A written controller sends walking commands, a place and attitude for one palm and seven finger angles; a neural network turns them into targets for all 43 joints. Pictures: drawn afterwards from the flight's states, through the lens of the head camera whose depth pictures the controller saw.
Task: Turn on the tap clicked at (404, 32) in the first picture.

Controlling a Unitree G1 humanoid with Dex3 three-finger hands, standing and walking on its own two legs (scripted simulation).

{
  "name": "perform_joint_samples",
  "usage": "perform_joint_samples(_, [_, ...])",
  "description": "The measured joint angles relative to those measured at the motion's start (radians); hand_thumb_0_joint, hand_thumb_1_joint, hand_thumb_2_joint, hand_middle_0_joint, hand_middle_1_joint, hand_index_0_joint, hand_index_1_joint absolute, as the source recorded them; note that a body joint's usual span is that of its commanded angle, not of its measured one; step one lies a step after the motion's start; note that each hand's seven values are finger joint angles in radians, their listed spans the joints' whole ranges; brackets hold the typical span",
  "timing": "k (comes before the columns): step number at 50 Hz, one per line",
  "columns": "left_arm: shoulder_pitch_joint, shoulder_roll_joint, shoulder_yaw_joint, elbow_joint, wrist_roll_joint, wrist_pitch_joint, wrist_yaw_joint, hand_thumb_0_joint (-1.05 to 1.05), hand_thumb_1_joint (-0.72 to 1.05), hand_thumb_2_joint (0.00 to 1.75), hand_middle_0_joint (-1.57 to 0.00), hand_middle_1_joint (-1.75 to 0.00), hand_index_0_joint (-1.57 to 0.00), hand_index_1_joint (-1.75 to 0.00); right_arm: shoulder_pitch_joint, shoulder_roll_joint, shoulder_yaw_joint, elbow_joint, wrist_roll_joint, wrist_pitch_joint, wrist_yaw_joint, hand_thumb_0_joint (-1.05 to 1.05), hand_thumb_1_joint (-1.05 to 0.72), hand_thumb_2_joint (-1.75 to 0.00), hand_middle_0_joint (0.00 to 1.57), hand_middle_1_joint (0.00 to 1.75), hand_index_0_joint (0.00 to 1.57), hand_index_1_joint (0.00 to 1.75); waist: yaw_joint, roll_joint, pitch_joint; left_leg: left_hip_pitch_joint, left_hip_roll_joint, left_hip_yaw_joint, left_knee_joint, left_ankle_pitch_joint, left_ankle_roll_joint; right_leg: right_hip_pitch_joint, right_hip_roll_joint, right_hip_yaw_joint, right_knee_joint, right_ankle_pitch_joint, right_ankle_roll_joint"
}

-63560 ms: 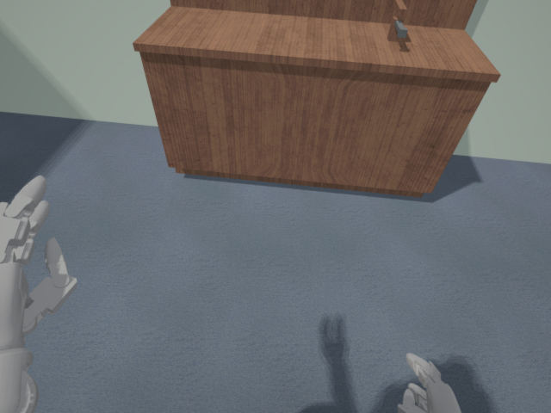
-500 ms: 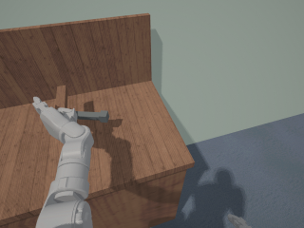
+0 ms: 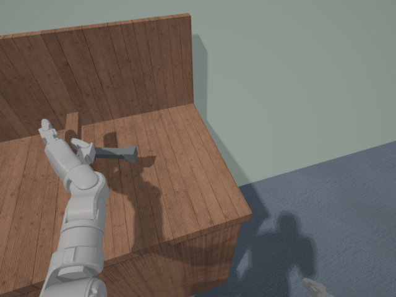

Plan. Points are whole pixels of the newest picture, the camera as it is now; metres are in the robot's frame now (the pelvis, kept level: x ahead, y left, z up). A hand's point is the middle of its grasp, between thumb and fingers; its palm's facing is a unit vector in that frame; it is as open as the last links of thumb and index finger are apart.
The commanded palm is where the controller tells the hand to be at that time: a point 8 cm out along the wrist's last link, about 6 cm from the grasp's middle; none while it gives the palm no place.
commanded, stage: draw the hand back beside the body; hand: left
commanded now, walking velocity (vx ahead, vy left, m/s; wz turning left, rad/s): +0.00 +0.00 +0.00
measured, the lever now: (130, 153) +0.43 +0.20 +0.04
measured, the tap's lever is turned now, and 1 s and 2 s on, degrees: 68 68 68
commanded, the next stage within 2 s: step back with the hand held close in 1.38 s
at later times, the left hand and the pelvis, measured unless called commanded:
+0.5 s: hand (72, 182) +0.28 +0.24 +0.14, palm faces +0.30 -0.92 -0.24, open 7.7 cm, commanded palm +0.23 +0.28 +0.15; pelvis -0.01 +0.02 +0.01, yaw -1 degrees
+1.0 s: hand (47, 207) +0.21 +0.24 +0.16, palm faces +0.36 -0.88 -0.32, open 7.5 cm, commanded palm +0.17 +0.28 +0.18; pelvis +0.00 +0.01 +0.01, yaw -1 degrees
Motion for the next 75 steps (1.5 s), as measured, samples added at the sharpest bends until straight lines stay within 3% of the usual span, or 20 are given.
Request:
perform_joint_samples(6, [0.198,0.066,-0.043,-0.180,-0.093,-0.046,-0.276,0.01,0.90,0.90,-0.09,-0.16,-0.15,-0.16,0.008,-0.005,0.010,-0.048,0.033,0.005,-0.041,0.01,-0.90,-0.90,0.20,0.30,0.20,0.30,0.017,0.001,0.023,0.077,0.003,0.026,-0.033,0.000,0.007,0.069,0.001,0.026,-0.034,0.010,0.008])
perform_joint_samples(8, [0.254,0.108,-0.059,-0.199,-0.098,-0.078,-0.345,0.01,0.90,0.90,-0.10,-0.16,-0.15,-0.16,0.004,-0.005,0.013,-0.052,0.035,-0.003,-0.034,0.01,-0.90,-0.90,0.20,0.30,0.20,0.30,0.020,0.003,0.034,0.112,0.004,0.032,-0.051,0.003,0.009,0.103,0.002,0.033,-0.055,0.017,0.011])
perform_joint_samples(12, [0.361,0.189,-0.084,-0.236,-0.107,-0.107,-0.432,0.01,0.90,0.90,-0.13,-0.17,-0.16,-0.17,0.011,-0.011,0.021,-0.083,0.042,-0.021,-0.019,0.01,-0.90,-0.90,0.20,0.30,0.20,0.30,0.022,0.012,0.054,0.173,0.003,0.038,-0.088,0.017,0.013,0.166,0.000,0.040,-0.100,0.037,0.015])
perform_joint_samples(16, [0.404,0.198,-0.121,-0.297,-0.111,-0.130,-0.470,0.01,0.90,0.90,-0.15,-0.18,-0.16,-0.18,0.009,-0.020,0.028,-0.095,0.043,-0.041,-0.018,0.01,-0.90,-0.90,0.20,0.30,0.20,0.30,0.041,0.020,0.088,0.208,-0.003,0.033,-0.113,0.034,0.019,0.208,-0.005,0.034,-0.134,0.056,0.021])
perform_joint_samples(23, [0.430,0.176,-0.157,-0.373,-0.105,-0.168,-0.502,0.01,0.90,0.90,-0.17,-0.21,-0.17,-0.20,-0.029,-0.004,0.052,-0.095,0.034,-0.060,-0.015,0.01,-0.90,-0.90,0.20,0.30,0.20,0.30,0.045,0.017,0.119,0.229,-0.011,0.030,-0.152,0.067,0.024,0.228,-0.013,0.030,-0.167,0.084,0.026])
perform_joint_samples(30, [0.537,0.187,-0.130,-0.479,-0.108,-0.182,-0.520,0.01,0.90,0.90,-0.19,-0.23,-0.18,-0.23,-0.020,0.014,0.063,-0.113,0.026,-0.062,-0.006,0.01,-0.90,-0.90,0.20,0.30,0.20,0.30,0.033,0.023,0.104,0.244,-0.006,0.037,-0.166,0.070,0.022,0.243,-0.008,0.038,-0.189,0.095,0.025])
perform_joint_samples(40, [0.653,0.191,-0.104,-0.596,-0.106,-0.179,-0.521,0.01,0.90,0.90,-0.20,-0.26,-0.19,-0.26,-0.003,-0.006,0.051,-0.096,0.019,-0.068,-0.009,0.01,-0.90,-0.90,0.20,0.30,0.20,0.30,0.053,0.030,0.110,0.245,-0.002,0.025,-0.154,0.061,0.019,0.254,-0.003,0.027,-0.190,0.089,0.021])
perform_joint_samples(57, [0.846,0.207,-0.067,-0.800,-0.110,-0.195,-0.527,0.01,0.89,0.90,-0.21,-0.30,-0.20,-0.29,-0.022,-0.007,0.036,-0.117,0.011,-0.097,-0.011,0.01,-0.90,-0.90,0.20,0.30,0.20,0.30,0.062,0.037,0.091,0.230,0.010,0.015,-0.121,0.034,0.007,0.246,0.010,0.018,-0.167,0.065,0.008])
perform_joint_samples(64, [0.838,0.199,-0.067,-0.806,-0.104,-0.188,-0.521,0.01,0.89,0.90,-0.21,-0.30,-0.20,-0.30,-0.026,-0.011,0.036,-0.111,0.010,-0.101,-0.019,0.01,-0.90,-0.90,0.20,0.30,0.20,0.30,0.074,0.046,0.096,0.222,0.007,0.004,-0.104,0.027,0.006,0.242,0.008,0.007,-0.151,0.055,0.007])
perform_joint_samples(75, [0.830,0.198,-0.072,-0.798,-0.108,-0.181,-0.524,0.01,0.89,0.90,-0.21,-0.30,-0.20,-0.30,-0.022,-0.001,0.042,-0.112,0.010,-0.097,-0.020,0.01,-0.90,-0.90,0.20,0.30,0.20,0.30,0.063,0.036,0.096,0.216,0.008,0.003,-0.095,0.026,0.004,0.235,0.009,0.006,-0.140,0.052,0.006])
